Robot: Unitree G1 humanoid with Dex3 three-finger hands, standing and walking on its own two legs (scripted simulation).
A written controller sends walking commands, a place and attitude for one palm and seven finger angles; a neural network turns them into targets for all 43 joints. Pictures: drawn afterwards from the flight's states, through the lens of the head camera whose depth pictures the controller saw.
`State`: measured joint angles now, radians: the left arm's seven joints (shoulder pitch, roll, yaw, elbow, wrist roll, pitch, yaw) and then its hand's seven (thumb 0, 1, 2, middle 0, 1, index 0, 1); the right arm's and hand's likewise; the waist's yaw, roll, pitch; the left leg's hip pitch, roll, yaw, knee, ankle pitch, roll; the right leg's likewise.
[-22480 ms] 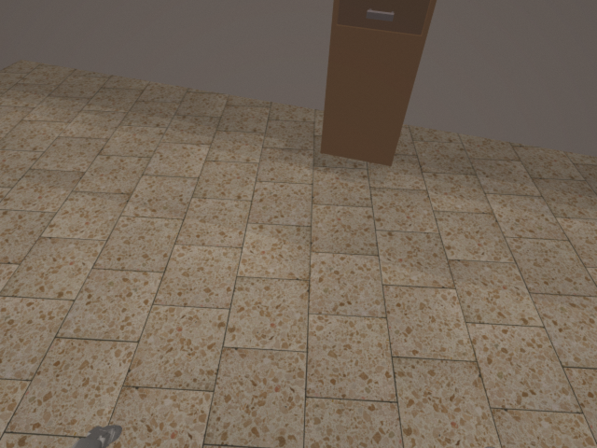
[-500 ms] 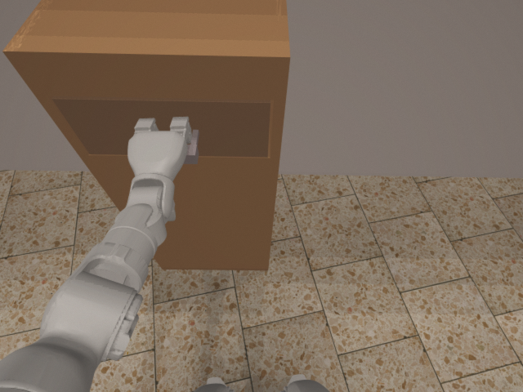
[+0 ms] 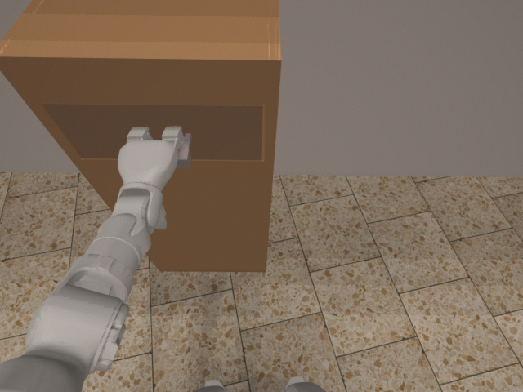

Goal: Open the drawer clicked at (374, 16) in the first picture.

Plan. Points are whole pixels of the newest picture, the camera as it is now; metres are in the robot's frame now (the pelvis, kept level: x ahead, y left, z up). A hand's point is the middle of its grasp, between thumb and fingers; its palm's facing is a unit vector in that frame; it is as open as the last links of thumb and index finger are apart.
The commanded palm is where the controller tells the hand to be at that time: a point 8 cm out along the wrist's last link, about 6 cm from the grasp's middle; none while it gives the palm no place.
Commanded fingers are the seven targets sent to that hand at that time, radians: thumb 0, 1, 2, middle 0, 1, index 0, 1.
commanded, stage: lower the fingers behind the handle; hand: left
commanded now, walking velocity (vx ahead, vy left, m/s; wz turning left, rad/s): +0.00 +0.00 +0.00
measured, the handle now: (160, 148) +0.52 +0.15 +0.03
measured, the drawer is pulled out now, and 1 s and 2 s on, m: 0.00 0.00 0.10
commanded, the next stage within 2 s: close the thumb around the handle in 0.08 s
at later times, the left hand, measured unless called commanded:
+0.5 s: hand (158, 180) +0.47 +0.16 +0.01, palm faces -0.03 -0.03 -1.00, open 10.9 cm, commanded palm +0.44 +0.17 +0.06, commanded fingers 0.00 0.45 0.71 -0.37 -1.30 -0.37 -1.30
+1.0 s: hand (158, 181) +0.46 +0.16 +0.01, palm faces -0.04 -0.03 -1.00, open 5.8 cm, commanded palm +0.43 +0.17 +0.06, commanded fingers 0.00 0.90 0.90 -0.40 -1.35 -0.40 -1.35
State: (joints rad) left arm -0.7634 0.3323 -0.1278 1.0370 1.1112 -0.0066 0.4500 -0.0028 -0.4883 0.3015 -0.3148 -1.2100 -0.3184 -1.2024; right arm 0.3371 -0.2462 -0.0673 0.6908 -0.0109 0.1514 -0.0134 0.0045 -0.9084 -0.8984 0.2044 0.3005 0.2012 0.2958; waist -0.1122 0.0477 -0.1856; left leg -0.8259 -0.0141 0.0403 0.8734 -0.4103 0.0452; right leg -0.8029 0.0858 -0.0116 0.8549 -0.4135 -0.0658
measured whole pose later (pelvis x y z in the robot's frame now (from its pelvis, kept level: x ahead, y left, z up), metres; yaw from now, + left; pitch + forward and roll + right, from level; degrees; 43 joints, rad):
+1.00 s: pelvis +0.00 +0.00 +0.01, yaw +0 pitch +19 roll +0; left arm -0.74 0.33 -0.12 1.04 1.11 -0.01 0.42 0.00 0.68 0.78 -0.33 -1.34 -0.40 -1.35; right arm 0.33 -0.23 -0.05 0.67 0.00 0.15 -0.03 0.00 -0.91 -0.90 0.21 0.30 0.20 0.30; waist -0.11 0.04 -0.18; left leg -0.77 -0.01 0.04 0.82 -0.39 0.04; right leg -0.75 0.09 0.00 0.81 -0.40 -0.07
